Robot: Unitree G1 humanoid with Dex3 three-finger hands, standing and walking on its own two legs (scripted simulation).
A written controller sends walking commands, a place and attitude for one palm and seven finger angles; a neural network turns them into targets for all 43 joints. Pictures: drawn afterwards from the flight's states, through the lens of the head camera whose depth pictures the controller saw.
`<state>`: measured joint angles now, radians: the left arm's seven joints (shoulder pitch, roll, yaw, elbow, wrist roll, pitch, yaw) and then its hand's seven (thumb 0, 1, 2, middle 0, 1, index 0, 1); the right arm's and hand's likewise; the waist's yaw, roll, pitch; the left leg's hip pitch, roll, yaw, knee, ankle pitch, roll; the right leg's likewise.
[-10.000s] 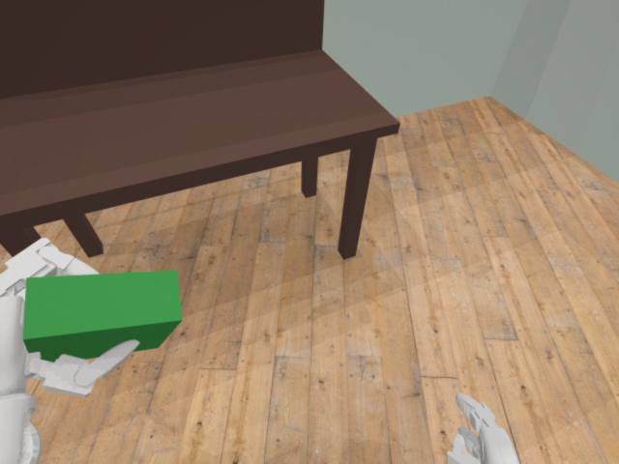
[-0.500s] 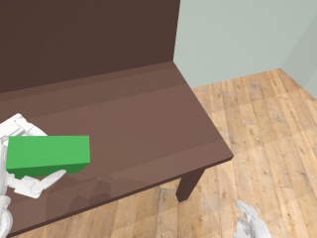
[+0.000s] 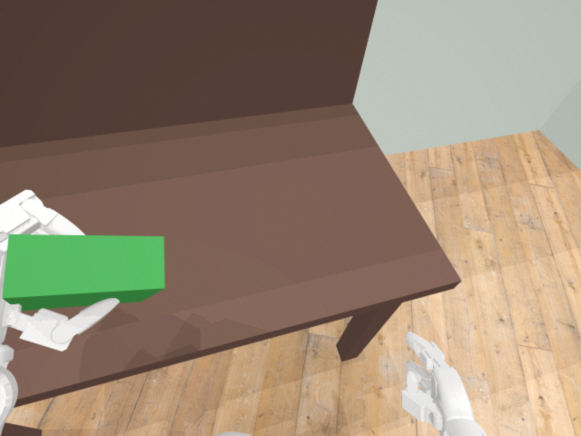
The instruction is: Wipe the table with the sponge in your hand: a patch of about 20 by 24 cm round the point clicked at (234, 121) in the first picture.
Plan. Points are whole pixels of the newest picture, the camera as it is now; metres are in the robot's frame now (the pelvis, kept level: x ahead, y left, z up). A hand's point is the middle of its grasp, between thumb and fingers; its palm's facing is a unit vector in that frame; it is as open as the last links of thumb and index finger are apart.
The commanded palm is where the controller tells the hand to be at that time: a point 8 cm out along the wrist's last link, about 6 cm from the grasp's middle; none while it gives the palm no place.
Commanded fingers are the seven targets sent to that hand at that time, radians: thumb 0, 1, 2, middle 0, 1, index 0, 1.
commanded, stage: come to a stop and stand still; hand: left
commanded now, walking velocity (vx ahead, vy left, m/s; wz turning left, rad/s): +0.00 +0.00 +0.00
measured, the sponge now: (110, 274) +0.24 +0.22 +0.14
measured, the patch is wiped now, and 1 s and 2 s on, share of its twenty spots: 0.00 0.00 0.00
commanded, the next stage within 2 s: look again from close up in 0.48 s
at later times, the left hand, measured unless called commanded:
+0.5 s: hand (89, 302) +0.20 +0.22 +0.16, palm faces +0.32 -0.87 -0.37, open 9.4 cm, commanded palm +0.14 +0.25 +0.18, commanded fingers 0.00 0.10 1.30 -1.20 -1.60 -1.20 -1.60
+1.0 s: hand (89, 289) +0.21 +0.22 +0.16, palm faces +0.34 -0.88 -0.34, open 9.4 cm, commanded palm +0.16 +0.26 +0.18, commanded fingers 0.00 0.10 1.30 -1.20 -1.60 -1.20 -1.60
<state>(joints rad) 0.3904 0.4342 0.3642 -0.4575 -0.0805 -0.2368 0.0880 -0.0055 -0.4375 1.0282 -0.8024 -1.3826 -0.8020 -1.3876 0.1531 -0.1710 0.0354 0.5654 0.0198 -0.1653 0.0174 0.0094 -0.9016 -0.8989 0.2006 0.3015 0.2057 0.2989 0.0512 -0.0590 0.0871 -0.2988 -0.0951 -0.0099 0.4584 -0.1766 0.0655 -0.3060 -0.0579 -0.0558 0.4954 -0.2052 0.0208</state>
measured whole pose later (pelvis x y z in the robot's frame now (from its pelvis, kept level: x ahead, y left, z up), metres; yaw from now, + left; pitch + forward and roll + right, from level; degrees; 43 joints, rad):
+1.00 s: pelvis +0.00 -0.02 +0.01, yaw +0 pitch -1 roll -1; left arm 0.44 0.38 0.31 -0.45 -0.09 -0.16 0.09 -0.01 -0.44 1.03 -0.80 -1.38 -0.80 -1.39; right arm 0.19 -0.21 0.04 0.58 0.04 -0.15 -0.04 0.01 -0.90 -0.90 0.20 0.30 0.20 0.30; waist 0.03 -0.01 0.03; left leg -0.26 -0.04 -0.03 0.43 -0.17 0.04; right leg -0.22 0.00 -0.08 0.38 -0.15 -0.01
